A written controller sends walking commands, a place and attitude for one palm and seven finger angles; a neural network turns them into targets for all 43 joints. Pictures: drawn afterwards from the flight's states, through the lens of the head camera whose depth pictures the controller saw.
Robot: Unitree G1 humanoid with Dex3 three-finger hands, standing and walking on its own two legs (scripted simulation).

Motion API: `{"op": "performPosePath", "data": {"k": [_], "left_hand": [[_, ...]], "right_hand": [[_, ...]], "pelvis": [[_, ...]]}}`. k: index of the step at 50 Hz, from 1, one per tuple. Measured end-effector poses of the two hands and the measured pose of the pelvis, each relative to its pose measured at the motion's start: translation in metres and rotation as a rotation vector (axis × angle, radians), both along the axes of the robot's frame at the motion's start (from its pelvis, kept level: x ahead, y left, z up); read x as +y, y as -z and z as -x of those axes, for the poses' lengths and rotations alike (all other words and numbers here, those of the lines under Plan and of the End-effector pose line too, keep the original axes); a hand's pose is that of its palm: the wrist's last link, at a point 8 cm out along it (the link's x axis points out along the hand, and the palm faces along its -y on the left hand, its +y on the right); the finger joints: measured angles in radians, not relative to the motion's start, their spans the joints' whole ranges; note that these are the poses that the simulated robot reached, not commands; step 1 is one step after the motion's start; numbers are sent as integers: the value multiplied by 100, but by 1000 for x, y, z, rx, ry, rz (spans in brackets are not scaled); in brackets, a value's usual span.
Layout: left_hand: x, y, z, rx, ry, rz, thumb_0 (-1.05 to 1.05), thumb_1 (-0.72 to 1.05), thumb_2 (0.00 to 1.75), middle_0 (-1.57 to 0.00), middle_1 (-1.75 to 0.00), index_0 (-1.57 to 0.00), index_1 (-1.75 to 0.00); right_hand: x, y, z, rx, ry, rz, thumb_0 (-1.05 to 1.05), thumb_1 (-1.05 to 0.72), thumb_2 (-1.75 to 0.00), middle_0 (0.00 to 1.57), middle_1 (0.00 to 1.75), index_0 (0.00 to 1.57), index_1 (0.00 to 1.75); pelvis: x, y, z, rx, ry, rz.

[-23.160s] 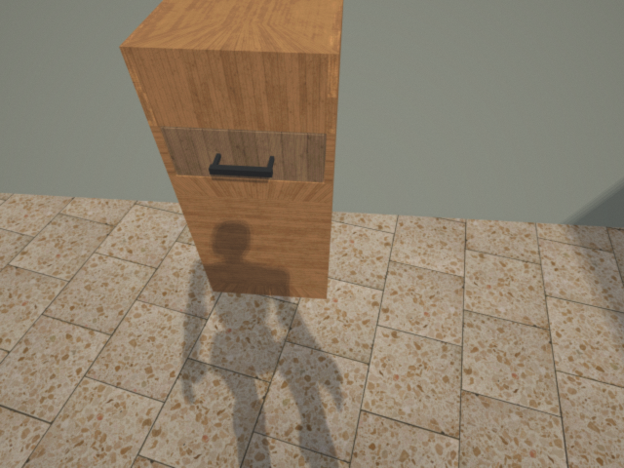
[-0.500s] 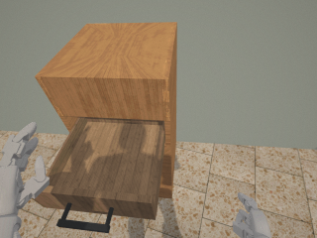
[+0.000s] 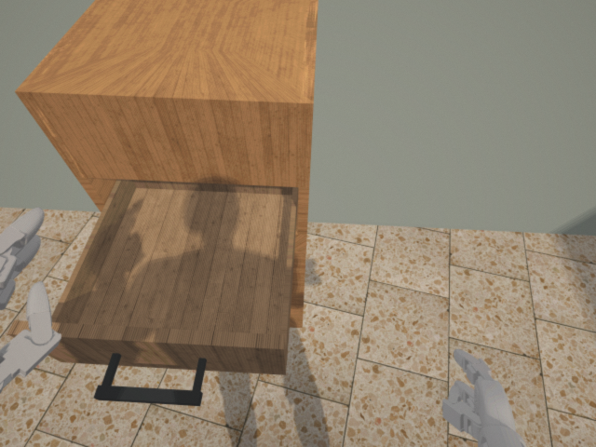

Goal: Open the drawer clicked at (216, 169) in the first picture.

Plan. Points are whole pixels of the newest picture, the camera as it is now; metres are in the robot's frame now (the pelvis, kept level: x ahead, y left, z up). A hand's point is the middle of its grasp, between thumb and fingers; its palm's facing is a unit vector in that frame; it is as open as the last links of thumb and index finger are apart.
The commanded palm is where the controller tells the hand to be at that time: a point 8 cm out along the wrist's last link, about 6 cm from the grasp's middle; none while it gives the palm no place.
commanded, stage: step back with the hand held close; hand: left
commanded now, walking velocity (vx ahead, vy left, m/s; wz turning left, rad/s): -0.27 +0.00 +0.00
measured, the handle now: (153, 380) +0.22 +0.23 -0.11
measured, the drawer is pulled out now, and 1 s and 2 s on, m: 0.29 0.29 0.29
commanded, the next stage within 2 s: stop stepping back and stand still in 0.98 s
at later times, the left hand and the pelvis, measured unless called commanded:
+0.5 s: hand out of the picture +0.14 +0.26 +0.16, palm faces +0.35 -0.80 -0.49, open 7.4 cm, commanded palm +0.07 +0.30 +0.18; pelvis -0.06 +0.01 -0.01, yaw +1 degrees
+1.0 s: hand out of the picture +0.05 +0.23 +0.14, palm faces +0.27 -0.82 -0.49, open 7.4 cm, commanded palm -0.03 +0.27 +0.18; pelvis -0.16 -0.01 +0.00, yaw +0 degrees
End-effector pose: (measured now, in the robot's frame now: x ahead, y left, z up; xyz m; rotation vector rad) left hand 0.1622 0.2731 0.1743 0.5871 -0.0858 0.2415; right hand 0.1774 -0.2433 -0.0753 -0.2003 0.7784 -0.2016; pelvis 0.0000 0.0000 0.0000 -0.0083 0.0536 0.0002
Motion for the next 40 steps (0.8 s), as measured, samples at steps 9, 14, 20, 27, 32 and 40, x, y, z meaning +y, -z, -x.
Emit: {"op": "performPosePath", "data": {"k": [9, 14, 20, 27, 32, 40], "left_hand": [[11, 0, 33, -69, -34, 20, 2, 89, 90, -22, -30, -21, -30], [14, 2, 50, -104, -44, 46, 2, 89, 90, -22, -30, -21, -30], [22, 3, 59, -143, -43, 56, 2, 89, 90, -22, -30, -21, -30], [22, -7, 64, -168, -16, -7, 2, 89, 90, -21, -30, -21, -30], [-1, -5, 68, -142, 37, 1, 2, 89, 90, -21, -30, -20, -30], [-30, -6, 102, -82, 123, 2, 2, 89, 90, -22, -30, -21, -30]], "right_hand": [[23, -3, 14, -45, -56, -11, 1, -91, -90, 20, 30, 21, 30], [30, -3, 28, -52, -80, -3, 1, -91, -90, 20, 30, 21, 30], [31, -2, 49, -32, -71, 28, 1, -91, -90, 20, 30, 21, 30], [33, 2, 65, -34, -75, 17, 1, -91, -90, 20, 30, 21, 30], [27, 9, 73, -40, -102, -16, 1, -91, -90, 20, 30, 21, 30], [-2, 5, 110, -36, -12, -37, 1, -91, -90, 20, 30, 21, 30]], "pelvis": [[5, 4, 26, 1, -8, 9], [8, 6, 38, 0, -13, 24], [15, 8, 49, -3, -15, 33], [11, 8, 58, 24, -15, 19], [0, 9, 80, 37, 36, 11], [-14, 6, 112, 14, 29, 21]]}}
